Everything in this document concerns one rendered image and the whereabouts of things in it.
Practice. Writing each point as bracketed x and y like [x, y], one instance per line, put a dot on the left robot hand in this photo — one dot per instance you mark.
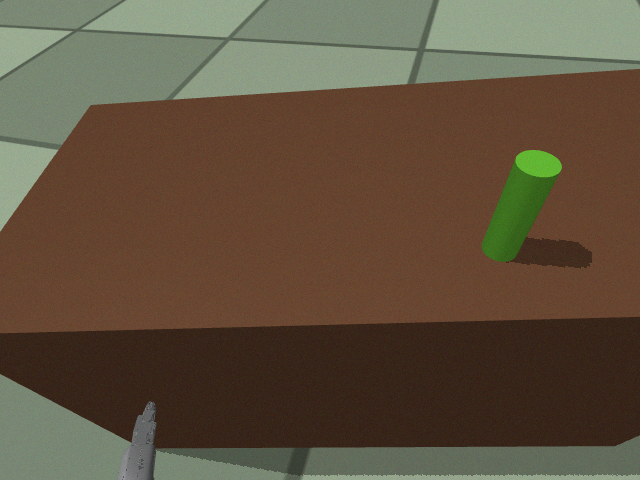
[138, 460]

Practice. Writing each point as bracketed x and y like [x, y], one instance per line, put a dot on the can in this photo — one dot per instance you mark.
[531, 179]

